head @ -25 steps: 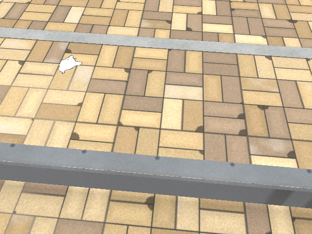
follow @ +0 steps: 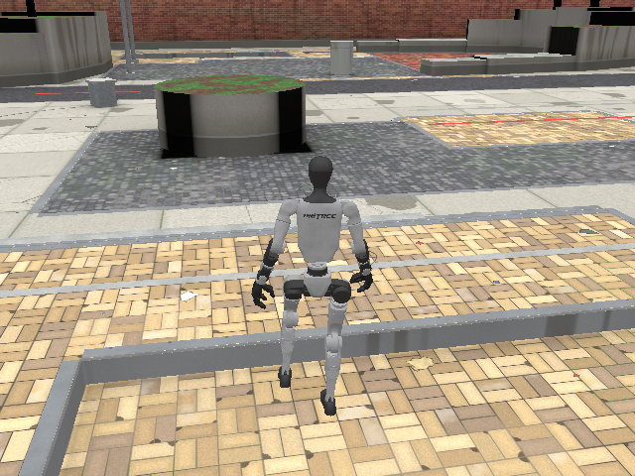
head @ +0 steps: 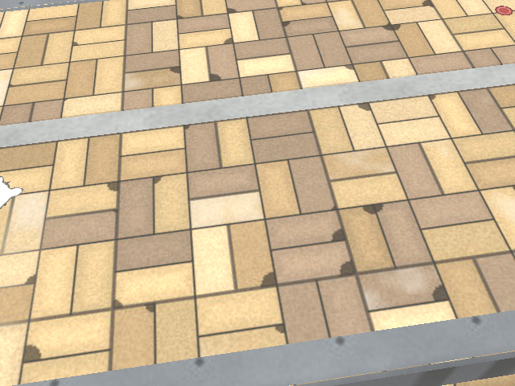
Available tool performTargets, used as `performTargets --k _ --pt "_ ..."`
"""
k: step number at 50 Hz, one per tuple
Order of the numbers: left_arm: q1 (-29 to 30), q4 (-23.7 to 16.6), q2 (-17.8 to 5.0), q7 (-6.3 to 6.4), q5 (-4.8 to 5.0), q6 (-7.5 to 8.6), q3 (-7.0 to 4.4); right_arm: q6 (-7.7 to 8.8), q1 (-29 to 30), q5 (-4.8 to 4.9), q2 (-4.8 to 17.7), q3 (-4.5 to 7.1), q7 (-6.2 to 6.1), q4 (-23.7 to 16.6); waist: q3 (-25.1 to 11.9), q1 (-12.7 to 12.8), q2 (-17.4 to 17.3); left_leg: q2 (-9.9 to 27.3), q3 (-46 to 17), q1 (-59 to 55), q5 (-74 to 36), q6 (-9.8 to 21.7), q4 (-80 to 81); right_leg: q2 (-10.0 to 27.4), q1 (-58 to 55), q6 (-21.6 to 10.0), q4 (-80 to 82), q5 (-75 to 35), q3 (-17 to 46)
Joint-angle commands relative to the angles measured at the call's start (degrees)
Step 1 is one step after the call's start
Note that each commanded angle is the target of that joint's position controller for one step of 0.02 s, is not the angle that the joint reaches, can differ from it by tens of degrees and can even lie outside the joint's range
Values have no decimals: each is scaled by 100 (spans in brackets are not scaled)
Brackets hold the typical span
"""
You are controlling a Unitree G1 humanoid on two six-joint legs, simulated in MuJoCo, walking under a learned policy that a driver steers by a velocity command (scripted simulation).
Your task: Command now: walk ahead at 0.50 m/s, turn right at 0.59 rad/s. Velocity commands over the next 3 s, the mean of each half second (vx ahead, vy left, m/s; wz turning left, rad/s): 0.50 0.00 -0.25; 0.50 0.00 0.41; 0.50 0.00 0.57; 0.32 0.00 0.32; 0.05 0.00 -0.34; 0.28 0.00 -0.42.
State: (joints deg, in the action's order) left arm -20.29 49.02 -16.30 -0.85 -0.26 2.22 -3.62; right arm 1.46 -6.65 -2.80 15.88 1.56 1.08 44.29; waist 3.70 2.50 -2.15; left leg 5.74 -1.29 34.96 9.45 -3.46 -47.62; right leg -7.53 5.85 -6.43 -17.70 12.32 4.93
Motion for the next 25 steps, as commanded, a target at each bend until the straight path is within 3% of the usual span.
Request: performTargets --k 1,4,6,7,8,9,10,11,12,14,16,19,21,22,23,24,25 --pt "-83 -275 -914 55 -69 80 -237 81 411 82 246 6 -28 -433 -379 45 775 -344 257 -361 -361 -39 407 1365 -4 -696 208 -2331 1005" --pt "-19 -296 -859 109 -134 72 -211 164 432 90 340 -1 -79 -481 -410 -25 688 -431 180 -795 -315 192 756 1565 -79 -576 -130 -2877 1274" --pt "271 -369 -847 150 -119 93 -180 192 -324 24 505 77 -150 -280 -616 -403 680 -651 283 -1659 130 452 1166 1497 -115 -414 -826 -4109 1266" --pt "408 -336 -821 140 -30 108 -168 250 -1022 -22 473 107 -194 -88 -842 -831 482 -805 462 -2526 -200 578 1768 1234 20 -302 -1746 -4855 1035" --pt "543 -385 -706 109 31 175 -134 328 -1881 -55 707 204 -244 149 -1173 -1239 206 -377 35 -3739 -504 730 2276 839 711 -101 -2970 -4002 884" --pt "497 -520 -34 86 26 261 37 353 -2387 -85 1173 285 -296 215 -1260 -1213 -803 1188 -1769 -4379 -1450 958 2746 128 1773 125 -4866 -390 395" --pt "-844 -411 1 98 31 184 24 241 -2102 47 1618 436 -243 345 -1552 -294 -1382 2002 -3995 -4485 -1049 1659 3332 -294 2714 213 -5765 1584 398" --pt "-812 -135 -305 152 -201 52 -3 170 -1399 114 1033 378 -189 169 -843 -183 -197 1908 -3818 -3798 1217 1890 3427 232 3139 237 -6497 1302 345" --pt "-108 -310 -377 90 -302 29 -17 138 -1029 152 479 235 -150 102 -303 -315 125 1451 -3126 -3286 2436 1832 3607 389 3511 238 -6820 998 151" --pt "395 -614 -177 -54 -311 0 33 188 -1113 87 162 115 -154 313 128 -245 -159 874 -2000 -2745 2003 1576 3680 529 3994 244 -7233 753 134" --pt "536 -768 158 -116 -263 -61 144 291 -1557 103 113 97 -129 673 84 -233 -242 693 -1418 -2593 1224 1511 3559 462 4515 235 -8025 700 35" --pt "1431 -1396 399 8 -258 -102 306 391 -1852 133 132 66 -86 955 113 -224 -119 706 -983 -2484 699 1586 3635 512 5733 240 -8615 973 -107" --pt "2098 -1833 650 117 -297 -142 449 443 -2170 146 156 52 -97 1170 136 -259 -350 821 -1182 -2703 557 1819 3891 759 6655 268 -9609 1373 -634" --pt "2324 -2033 623 141 -295 -145 489 461 -2190 168 155 42 -128 1210 172 -202 -235 807 -1188 -2752 703 1779 3994 977 6907 282 -9473 1460 -670" --pt "2611 -2214 605 161 -296 -144 512 493 -2316 165 157 34 -164 1274 231 -275 -248 761 -1247 -2908 680 1778 4056 1101 7238 291 -9450 1609 -768" --pt "3082 -2428 745 178 -279 -117 580 480 -2569 147 113 10 -204 1417 311 -472 -305 916 -1418 -3339 347 1821 4125 1183 7940 235 -9881 1901 -811" --pt "3282 -2602 774 170 -251 -84 626 464 -2726 128 156 21 -274 1484 305 -503 -161 937 -1411 -3698 357 1750 4140 1326 8282 206 -9644 2077 -710"
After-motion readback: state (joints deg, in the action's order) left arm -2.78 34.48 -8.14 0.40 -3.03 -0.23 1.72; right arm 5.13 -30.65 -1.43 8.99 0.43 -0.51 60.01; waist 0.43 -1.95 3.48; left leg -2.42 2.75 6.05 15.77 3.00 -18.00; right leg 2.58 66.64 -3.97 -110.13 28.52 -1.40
